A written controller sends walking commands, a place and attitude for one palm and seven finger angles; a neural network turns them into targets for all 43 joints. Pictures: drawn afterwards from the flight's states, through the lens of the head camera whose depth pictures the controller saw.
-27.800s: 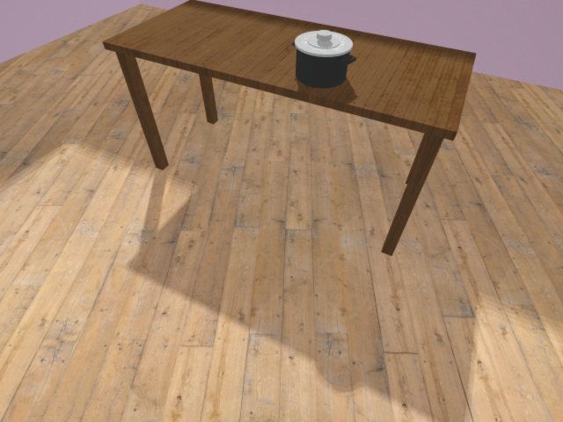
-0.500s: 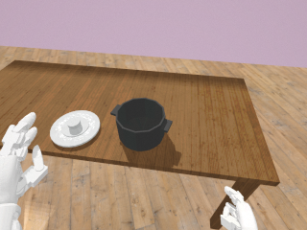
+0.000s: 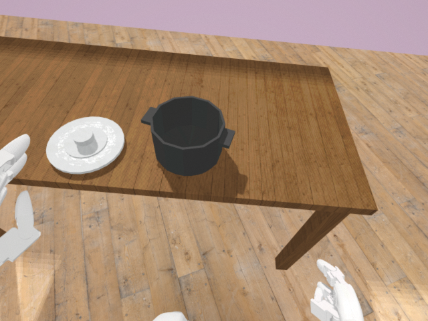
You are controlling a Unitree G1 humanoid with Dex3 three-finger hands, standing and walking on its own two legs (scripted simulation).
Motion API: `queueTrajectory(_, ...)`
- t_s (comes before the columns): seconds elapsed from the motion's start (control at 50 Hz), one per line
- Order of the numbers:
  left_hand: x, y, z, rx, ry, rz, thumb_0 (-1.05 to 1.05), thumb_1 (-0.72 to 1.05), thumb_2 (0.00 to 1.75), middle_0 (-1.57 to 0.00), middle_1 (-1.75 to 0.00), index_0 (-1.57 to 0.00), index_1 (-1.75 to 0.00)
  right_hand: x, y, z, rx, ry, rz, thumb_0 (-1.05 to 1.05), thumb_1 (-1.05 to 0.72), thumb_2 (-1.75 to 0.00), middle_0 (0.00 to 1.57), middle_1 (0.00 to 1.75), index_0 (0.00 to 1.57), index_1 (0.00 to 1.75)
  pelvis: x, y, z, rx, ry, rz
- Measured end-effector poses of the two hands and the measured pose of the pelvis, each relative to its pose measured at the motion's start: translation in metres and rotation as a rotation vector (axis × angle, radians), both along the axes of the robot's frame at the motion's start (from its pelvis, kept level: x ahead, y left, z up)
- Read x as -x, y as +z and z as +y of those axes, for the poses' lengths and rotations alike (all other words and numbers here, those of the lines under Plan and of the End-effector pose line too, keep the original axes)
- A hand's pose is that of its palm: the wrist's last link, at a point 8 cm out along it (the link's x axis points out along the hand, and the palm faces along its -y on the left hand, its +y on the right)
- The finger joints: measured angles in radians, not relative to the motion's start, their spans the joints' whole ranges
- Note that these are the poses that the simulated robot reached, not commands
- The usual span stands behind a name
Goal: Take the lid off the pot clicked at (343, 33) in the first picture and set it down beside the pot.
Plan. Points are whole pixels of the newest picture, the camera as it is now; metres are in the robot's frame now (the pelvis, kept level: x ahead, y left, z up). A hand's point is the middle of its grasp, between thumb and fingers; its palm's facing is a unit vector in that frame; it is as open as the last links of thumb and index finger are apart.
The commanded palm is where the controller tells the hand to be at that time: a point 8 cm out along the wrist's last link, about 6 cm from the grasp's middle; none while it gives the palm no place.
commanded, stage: step back with the hand held close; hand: left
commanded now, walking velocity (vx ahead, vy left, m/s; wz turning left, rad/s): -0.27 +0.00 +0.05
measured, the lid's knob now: (83, 136) +0.51 +0.37 -0.04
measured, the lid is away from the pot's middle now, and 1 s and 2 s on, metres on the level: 0.27 0.27 0.27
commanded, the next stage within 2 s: stop stepping back and stand still in 1.52 s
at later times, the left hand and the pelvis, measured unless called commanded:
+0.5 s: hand (25, 265) +0.15 +0.23 +0.17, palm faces +0.35 -0.83 -0.44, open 7.4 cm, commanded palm +0.09 +0.27 +0.19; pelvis -0.04 -0.01 -0.01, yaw +1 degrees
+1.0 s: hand (32, 285) +0.14 +0.21 +0.17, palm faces +0.31 -0.85 -0.42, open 7.4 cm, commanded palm +0.06 +0.27 +0.19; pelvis -0.06 -0.02 -0.01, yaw +2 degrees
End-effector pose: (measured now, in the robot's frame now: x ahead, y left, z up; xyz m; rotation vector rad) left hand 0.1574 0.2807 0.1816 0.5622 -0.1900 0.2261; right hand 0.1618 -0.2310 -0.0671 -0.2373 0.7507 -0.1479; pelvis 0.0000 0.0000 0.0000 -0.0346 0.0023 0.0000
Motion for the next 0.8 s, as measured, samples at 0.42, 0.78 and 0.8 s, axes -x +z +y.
queueTrajectory(0.42,0.038,-0.001,-0.003,0.013,0.03,-0.133,0.02,0.89,0.9,-0.21,-0.3,-0.21,-0.3,0.027,-0.001,0.002,0.011,0.029,-0.083,0.02,-0.9,-0.9,0.21,0.3,0.21,0.3,0.035,-0.012,-0.006,0.018,0.017,-0.004)
queueTrajectory(0.78,0.044,0.001,-0.012,-0.013,-0.011,-0.174,0.02,0.89,0.9,-0.21,-0.3,-0.21,-0.3,0.045,-0.003,-0.012,0.034,0.008,-0.056,0.02,-0.9,-0.9,0.21,0.3,0.21,0.3,0.045,-0.014,-0.015,0.023,0.022,0.016)
queueTrajectory(0.8,0.045,0.002,-0.014,-0.01,-0.012,-0.177,0.02,0.89,0.9,-0.21,-0.3,-0.21,-0.3,0.045,-0.004,-0.011,0.028,0.015,-0.057,0.02,-0.9,-0.9,0.21,0.3,0.21,0.3,0.047,-0.014,-0.016,0.029,0.02,0.013)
